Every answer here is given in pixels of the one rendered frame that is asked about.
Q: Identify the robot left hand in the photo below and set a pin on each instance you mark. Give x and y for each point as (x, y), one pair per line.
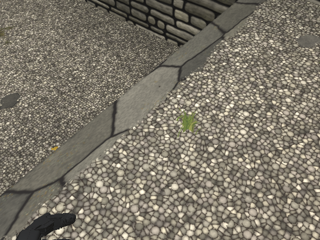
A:
(45, 224)

